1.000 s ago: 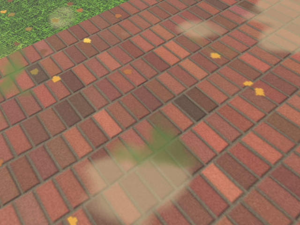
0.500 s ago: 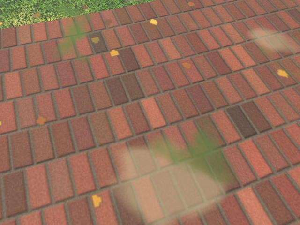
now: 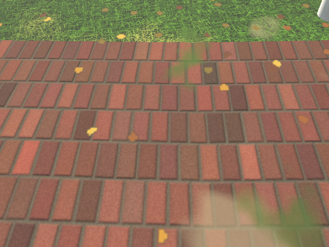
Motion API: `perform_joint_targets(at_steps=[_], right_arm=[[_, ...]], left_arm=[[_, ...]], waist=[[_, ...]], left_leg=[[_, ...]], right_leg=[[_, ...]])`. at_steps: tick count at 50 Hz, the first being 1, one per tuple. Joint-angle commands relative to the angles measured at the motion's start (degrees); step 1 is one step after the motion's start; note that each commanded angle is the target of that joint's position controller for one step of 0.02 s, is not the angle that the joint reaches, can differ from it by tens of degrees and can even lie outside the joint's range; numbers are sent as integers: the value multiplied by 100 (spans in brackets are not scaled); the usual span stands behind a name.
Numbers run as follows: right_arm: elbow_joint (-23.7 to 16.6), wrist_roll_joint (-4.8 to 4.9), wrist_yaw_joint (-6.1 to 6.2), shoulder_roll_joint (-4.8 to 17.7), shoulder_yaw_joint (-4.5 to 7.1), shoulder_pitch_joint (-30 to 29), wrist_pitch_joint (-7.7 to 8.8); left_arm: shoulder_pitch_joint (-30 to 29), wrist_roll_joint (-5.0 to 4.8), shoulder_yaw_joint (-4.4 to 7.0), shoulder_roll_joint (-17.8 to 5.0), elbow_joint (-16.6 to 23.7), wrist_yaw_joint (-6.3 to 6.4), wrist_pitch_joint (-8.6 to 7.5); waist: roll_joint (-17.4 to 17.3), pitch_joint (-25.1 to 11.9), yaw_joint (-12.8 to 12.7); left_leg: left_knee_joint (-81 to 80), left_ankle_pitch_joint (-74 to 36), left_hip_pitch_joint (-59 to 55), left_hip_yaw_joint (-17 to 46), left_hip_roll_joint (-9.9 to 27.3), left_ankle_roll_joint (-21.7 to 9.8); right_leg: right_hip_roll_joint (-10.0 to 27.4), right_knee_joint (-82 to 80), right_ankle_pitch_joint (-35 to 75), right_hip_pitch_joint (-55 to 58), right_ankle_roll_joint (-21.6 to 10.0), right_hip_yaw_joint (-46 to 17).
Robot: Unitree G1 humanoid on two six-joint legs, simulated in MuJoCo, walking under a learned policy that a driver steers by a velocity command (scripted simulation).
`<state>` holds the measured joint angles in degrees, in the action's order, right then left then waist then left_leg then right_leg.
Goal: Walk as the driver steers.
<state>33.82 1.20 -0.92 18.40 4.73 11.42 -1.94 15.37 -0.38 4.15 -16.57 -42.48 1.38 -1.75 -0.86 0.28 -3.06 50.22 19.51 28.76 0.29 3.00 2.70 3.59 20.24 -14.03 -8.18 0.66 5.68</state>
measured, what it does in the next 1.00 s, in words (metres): walks ahead: left foot, then right foot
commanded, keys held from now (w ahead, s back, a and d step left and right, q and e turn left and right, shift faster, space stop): w+q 0.20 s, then w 0.04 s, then no key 0.30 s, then e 0.46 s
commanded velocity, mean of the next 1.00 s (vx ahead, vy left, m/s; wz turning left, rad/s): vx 0.19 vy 0.00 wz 0.10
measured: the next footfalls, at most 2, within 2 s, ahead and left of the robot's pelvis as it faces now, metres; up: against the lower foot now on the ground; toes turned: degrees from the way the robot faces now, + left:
left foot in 0.14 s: +0.09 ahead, +0.15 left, +0.00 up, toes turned +8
right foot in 0.56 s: +0.42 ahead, +0.03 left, +0.00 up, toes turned +14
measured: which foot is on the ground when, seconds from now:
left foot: up 0.00-0.12, down 0.14-0.58, up 0.60-0.90, down 0.92-1.00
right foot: down 0.00-0.12, up 0.14-0.54, down 0.56-0.94, up 0.96-1.00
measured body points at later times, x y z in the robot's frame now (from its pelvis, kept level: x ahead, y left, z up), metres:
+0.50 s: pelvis +0.19 +0.08 -0.01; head +0.22 +0.11 +0.44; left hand +0.35 +0.36 -0.10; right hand +0.30 -0.19 -0.11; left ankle +0.06 +0.14 -0.75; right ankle +0.39 +0.00 -0.72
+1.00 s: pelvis +0.28 +0.13 -0.01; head +0.31 +0.16 +0.43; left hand +0.41 +0.43 -0.12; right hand +0.43 -0.14 -0.10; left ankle +0.31 +0.25 -0.75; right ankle +0.35 +0.02 -0.72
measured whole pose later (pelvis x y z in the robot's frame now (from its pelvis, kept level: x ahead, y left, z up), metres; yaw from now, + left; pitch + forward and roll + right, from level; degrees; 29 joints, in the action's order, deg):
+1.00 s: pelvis +0.28 +0.13 -0.01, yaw +2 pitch +1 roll -1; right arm 38.3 -2.5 2.0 16.1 2.9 12.9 -0.1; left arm 8.4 -1.1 4.9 -18.6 -41.9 0.8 2.1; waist 1.8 3.0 -0.9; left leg 31.9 13.6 18.6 1.8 0.2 -0.3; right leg -5.6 45.4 -22.8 -28.1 0.2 -6.5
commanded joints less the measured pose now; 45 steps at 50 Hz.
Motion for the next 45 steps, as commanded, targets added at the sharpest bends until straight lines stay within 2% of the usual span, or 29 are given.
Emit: perform_joint_targets(at_steps=[1, 3, 5, 6, 7, 8, 9, 10, 11, 12, 14, 16, 18, 20, 24, 26, 27, 28, 29, 30, 31, 32, 33, 34, 35, 37, 40, 43, 45], right_arm=[[-649, 10, -71, 317, 19, -656, 176], [-618, 27, -90, 377, 34, -513, 172], [-385, 16, -85, 412, 88, 73, 161], [-173, 44, -42, 664, 237, 712, 150], [0, 77, 32, 1140, 421, 1648, 151], [-196, 41, 22, 1893, 484, 1723, 283], [-226, 21, -42, 1308, 328, 1608, 438], [-205, -25, -52, 975, 195, 1367, 529], [-241, -44, -46, 718, 109, 1065, 557], [-264, -62, -25, 611, 58, 755, 540], [-288, -163, 67, 642, 20, 406, 537], [-167, -155, 169, 732, 41, 394, 527], [-9, -107, 251, 757, 47, 484, 489], [190, -81, 306, 797, 64, 792, 450], [448, -68, 302, 765, 61, 907, 432], [482, -77, 293, 735, 61, 771, 410], [470, -58, 287, 683, 39, 664, 393], [417, -137, 275, 572, -8, 741, 396], [393, -242, 248, 285, -114, 1413, 425], [596, -230, 204, 277, -146, 1847, 387], [543, -119, 168, 763, -31, 1530, 326], [418, -71, 188, 786, -2, 1001, 256], [328, -89, 231, 766, 9, 665, 173], [295, -123, 291, 753, 38, 545, 80], [302, -117, 331, 577, 0, 632, 25], [364, -164, 396, 323, -68, 742, 34], [338, -164, 392, 339, -66, 617, 108], [259, -160, 331, 335, -51, 469, 179], [285, -171, 277, 312, -19, 601, 248]], left_arm=[[-192, -64, 347, -1240, 319, -81, -136], [-197, -133, 365, -1291, 257, -168, -148], [-327, -196, 341, -1231, 216, -209, -120], [-244, -132, 258, -1007, 192, -215, -133], [-382, 32, 118, -621, 328, -218, -163], [-718, 139, 4, -298, 892, -190, -312], [-991, -98, 112, -853, 903, -226, -455], [-960, -198, 151, -1009, 878, -281, -542], [-753, -100, 145, -993, 697, -293, -563], [-702, 51, 149, -968, 599, -298, -561], [-606, 140, 134, -864, 452, -335, -484], [-623, 159, 51, -637, 365, -328, -410], [-1008, 131, -70, -374, 430, -327, -389], [-1441, 93, -131, -277, 511, -396, -405], [-1518, 87, -55, -503, 515, -500, -448], [-1127, 141, 31, -683, 395, -476, -474], [-748, 190, 71, -742, 277, -440, -499], [-383, 235, 114, -962, 228, -390, -513], [-63, 346, 116, -1227, 218, -343, -469], [58, 210, -31, -649, 63, -354, -379], [-274, -18, -61, -599, 166, -382, -296], [-650, -82, -34, -630, 239, -370, -209], [-914, -63, -23, -691, 306, -344, -132], [-1052, -23, 11, -784, 347, -297, -77], [-1166, 21, 60, -885, 363, -267, -6], [-1212, 69, 121, -920, 413, -214, 76], [-1145, -1, 207, -999, 448, -123, 154], [-1142, -44, 229, -1005, 469, -64, 262], [-1216, -91, 212, -951, 510, -32, 343]], waist=[[991, 149, -103], [931, 154, 7], [683, 31, 389], [379, -262, 672], [-704, -539, 1086], [-2032, -731, 906], [-1128, -619, 1081], [-1032, -204, 856], [-620, -10, 644], [-483, 121, 490], [-546, 114, 268], [-352, -21, 226], [-352, 3, 343], [-436, -10, 572], [-505, -41, 535], [-574, -207, 314], [-494, -405, 79], [-159, -940, -42], [835, -1822, 206], [1485, -2539, 257], [942, -2065, 209], [638, -1332, 207], [384, -700, 236], [335, -420, 314], [467, -239, 443], [821, -288, 455], [861, -631, 359], [852, -635, 343], [849, -563, 490]], left_leg=[[-742, 78, 70, -272, 46, -181], [-1190, -7, -378, -391, 0, -339], [-1876, -380, -1454, -714, -277, -549], [-2001, -307, -2478, -720, -505, -712], [-2526, 23, -3622, 720, 296, -1098], [-3567, 1231, -4392, 4239, 1605, -2249], [-3941, 1731, -4244, 4412, 1826, -2446], [-3891, 1334, -3850, 3827, 1689, -2271], [-3771, 689, -3437, 3098, 1418, -2041], [-3762, -85, -3023, 2537, 1159, -1863], [-3759, -2515, -2506, 1720, 876, -1682], [-3607, -4096, -2309, 1051, 671, -1553], [-3513, -4487, -2048, 567, 395, -1317], [-3458, -4307, -2038, 501, 351, -1156], [-3126, -3956, -2480, 873, 640, -1112], [-2578, -4485, -2765, 1014, 651, -1059], [-2028, -4846, -2787, 919, 445, -939], [-1166, -4272, -2491, 732, 110, -701], [653, -1741, -1076, 657, -415, -280], [1771, 1851, -519, 816, -799, 68], [2086, 1885, -252, 973, -542, 119], [2199, 1654, 124, 758, -400, 146], [1975, 1456, 310, 588, -321, 140], [1579, 1239, 125, 572, -205, 118], [965, 1139, -226, 489, -203, 113], [222, 1023, -703, 282, -344, 129], [-459, 267, -1038, 328, -366, 98], [-1101, -152, -1258, 303, -435, 38], [-1975, -656, -1749, 173, -501, -107]], right_leg=[[1317, -1034, -753, 87, -1041, -898], [1394, -878, -704, -21, -999, -764], [1285, -234, -518, -466, -824, -383], [1040, 738, 79, -904, -641, 6], [549, 2906, -312, -1999, -220, 528], [-485, 4728, -2091, -4237, 103, -111], [-194, 5378, -1808, -4793, 2, -941], [19, 5237, -1239, -4809, -155, -990], [232, 4910, -707, -4514, -172, -946], [329, 4415, -310, -4167, -122, -927], [247, 4013, 224, -3487, 66, -713], [78, 3454, 658, -3061, 239, -541], [-120, 2389, 1314, -2567, 263, -415], [-304, 1584, 2003, -2212, 202, -354], [-364, 924, 2088, -1949, -97, -588], [-463, 776, 1770, -1583, -302, -555], [-535, 406, 2218, -1005, -425, -412], [-91, 572, 3989, 51, -671, -774], [1246, 1020, 5830, 1930, -1654, -2301], [1875, 740, 5904, 2438, -2404, -3533], [1652, 379, 4196, 1836, -2259, -3520], [1383, 125, 2676, 1229, -1981, -3236], [1215, -168, 1781, 443, -1792, -3000], [1070, -388, 1125, -210, -1626, -2844], [818, -564, 629, -749, -1456, -2633], [548, -643, 629, -1121, -1408, -2349], [535, -563, 380, -1094, -1408, -2424], [493, -419, -107, -1182, -1262, -2662], [300, -184, -479, -1441, -1004, -2713]])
